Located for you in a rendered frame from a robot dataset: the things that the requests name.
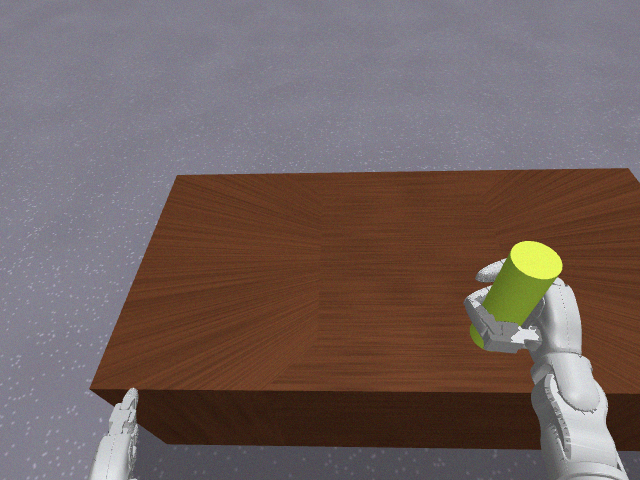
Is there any right robot hand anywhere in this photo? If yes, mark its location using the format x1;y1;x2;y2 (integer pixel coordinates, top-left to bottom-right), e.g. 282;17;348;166
463;258;582;363

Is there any right robot arm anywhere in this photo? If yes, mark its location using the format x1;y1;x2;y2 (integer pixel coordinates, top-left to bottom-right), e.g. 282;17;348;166
530;352;629;480

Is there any can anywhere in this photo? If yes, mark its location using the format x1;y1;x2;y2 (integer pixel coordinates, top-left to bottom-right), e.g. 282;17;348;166
470;241;563;352

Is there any left robot hand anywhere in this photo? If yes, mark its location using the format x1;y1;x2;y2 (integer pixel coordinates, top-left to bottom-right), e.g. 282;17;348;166
88;388;138;480

